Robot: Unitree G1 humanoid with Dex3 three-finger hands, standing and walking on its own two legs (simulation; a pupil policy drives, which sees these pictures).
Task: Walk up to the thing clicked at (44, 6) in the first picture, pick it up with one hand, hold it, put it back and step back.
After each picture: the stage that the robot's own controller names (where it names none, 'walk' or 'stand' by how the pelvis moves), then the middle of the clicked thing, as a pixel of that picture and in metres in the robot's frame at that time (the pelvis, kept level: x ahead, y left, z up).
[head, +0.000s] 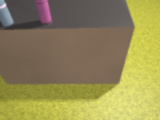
stand; (42, 4) +0.91 +0.29 +0.00
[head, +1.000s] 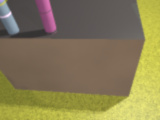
walk; (46, 13) +0.83 +0.29 +0.01
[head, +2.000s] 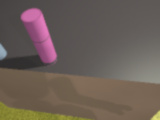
stand; (42, 40) +0.50 +0.23 +0.03
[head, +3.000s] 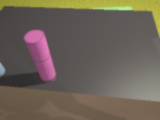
stand; (42, 59) +0.47 +0.21 +0.00
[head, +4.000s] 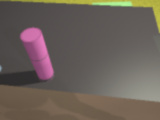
stand; (39, 58) +0.46 +0.22 +0.00
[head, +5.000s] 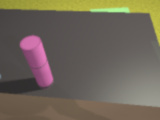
stand; (39, 65) +0.44 +0.22 +0.00
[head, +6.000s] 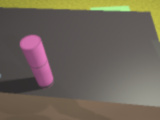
stand; (39, 64) +0.43 +0.22 +0.00
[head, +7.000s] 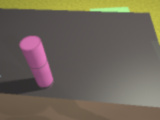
stand; (39, 65) +0.43 +0.22 +0.00
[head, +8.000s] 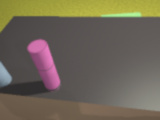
rise first; (46, 68) +0.43 +0.23 +0.00
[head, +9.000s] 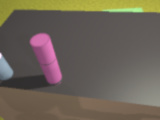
go down; (48, 62) +0.45 +0.22 +0.00
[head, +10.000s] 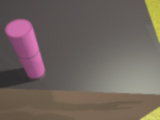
go down; (29, 54) +0.44 +0.20 +0.03
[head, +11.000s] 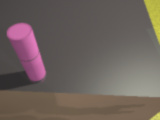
approach; (30, 57) +0.44 +0.21 +0.03
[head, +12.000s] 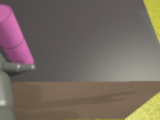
close; (14, 44) +0.45 +0.22 +0.07
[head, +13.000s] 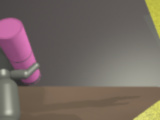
lift; (21, 57) +0.40 +0.21 +0.06
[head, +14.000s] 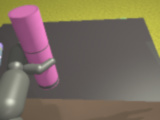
lift; (38, 52) +0.35 +0.16 +0.20
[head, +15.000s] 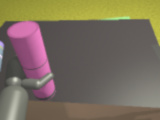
hold; (36, 66) +0.32 +0.17 +0.16
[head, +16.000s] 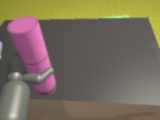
crouch; (36, 61) +0.33 +0.17 +0.17
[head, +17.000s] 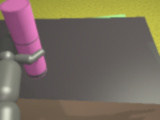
crouch; (28, 44) +0.39 +0.19 +0.19
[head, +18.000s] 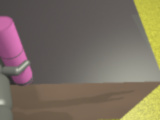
lower; (13, 56) +0.43 +0.22 +0.04
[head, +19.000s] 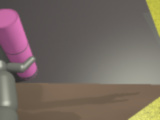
lower; (18, 50) +0.42 +0.21 +0.07
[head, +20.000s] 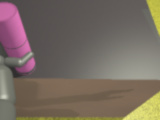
lower; (16, 45) +0.44 +0.21 +0.07
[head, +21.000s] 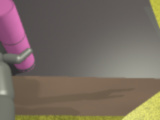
lower; (15, 41) +0.45 +0.21 +0.08
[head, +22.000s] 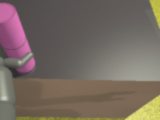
loosen; (16, 45) +0.43 +0.22 +0.08
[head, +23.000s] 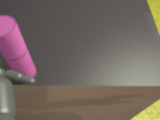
withdraw; (16, 55) +0.41 +0.22 +0.07
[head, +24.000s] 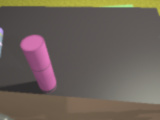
sink last; (41, 67) +0.40 +0.21 +0.04
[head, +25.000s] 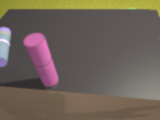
stand; (43, 64) +0.43 +0.22 +0.03
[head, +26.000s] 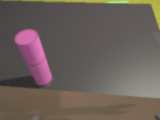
stand; (36, 62) +0.42 +0.22 +0.03
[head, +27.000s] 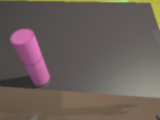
stand; (33, 62) +0.42 +0.23 +0.04
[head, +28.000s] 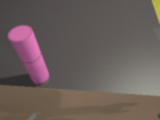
stand; (32, 59) +0.42 +0.22 +0.05
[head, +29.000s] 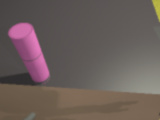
stand; (33, 57) +0.42 +0.22 +0.06
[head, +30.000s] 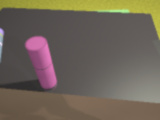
stand; (43, 66) +0.42 +0.20 +0.01
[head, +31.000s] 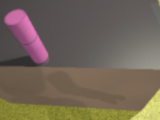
walk; (30, 41) +0.49 +0.26 +0.02
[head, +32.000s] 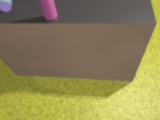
walk; out of the picture +0.79 +0.24 +0.02
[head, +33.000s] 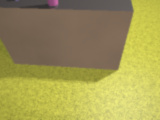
stand; out of the picture +1.06 +0.27 +0.02
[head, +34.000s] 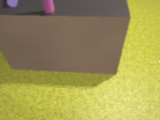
stand; out of the picture +1.02 +0.28 +0.00
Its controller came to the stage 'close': yes
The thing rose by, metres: 0.21
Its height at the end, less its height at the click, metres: +0.00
